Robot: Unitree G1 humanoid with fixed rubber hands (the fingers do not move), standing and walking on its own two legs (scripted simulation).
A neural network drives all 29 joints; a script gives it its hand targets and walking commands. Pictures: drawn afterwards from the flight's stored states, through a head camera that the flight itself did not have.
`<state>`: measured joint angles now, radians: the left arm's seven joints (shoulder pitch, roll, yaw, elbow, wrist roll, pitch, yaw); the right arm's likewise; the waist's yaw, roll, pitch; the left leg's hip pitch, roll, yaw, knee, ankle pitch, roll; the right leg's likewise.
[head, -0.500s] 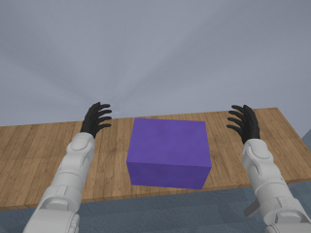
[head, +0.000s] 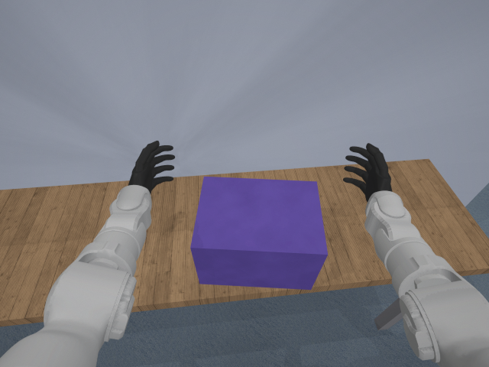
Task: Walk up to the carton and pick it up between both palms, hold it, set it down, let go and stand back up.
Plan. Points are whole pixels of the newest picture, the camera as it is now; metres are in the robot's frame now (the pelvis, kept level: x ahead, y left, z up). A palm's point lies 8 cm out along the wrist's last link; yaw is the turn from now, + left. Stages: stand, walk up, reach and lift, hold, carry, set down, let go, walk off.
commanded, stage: reach and lift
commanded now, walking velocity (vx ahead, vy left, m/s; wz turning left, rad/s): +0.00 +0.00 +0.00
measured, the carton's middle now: (257, 233) +0.39 -0.04 -0.07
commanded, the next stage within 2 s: none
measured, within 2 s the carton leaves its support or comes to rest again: neither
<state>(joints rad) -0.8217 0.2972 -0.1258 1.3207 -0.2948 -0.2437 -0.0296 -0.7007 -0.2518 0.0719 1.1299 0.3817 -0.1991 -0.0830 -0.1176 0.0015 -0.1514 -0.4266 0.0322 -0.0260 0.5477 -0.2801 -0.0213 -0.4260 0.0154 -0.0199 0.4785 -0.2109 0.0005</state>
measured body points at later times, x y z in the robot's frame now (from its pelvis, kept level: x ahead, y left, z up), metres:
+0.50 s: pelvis -0.03 -0.01 -0.06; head +0.05 +0.00 +0.38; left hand +0.43 +0.14 -0.02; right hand +0.38 -0.24 -0.02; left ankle -0.01 +0.13 -0.73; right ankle +0.01 -0.12 -0.73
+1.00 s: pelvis -0.03 -0.01 -0.05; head +0.05 +0.00 +0.39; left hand +0.43 +0.12 -0.01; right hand +0.38 -0.21 -0.01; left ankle -0.01 +0.13 -0.73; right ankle +0.01 -0.12 -0.73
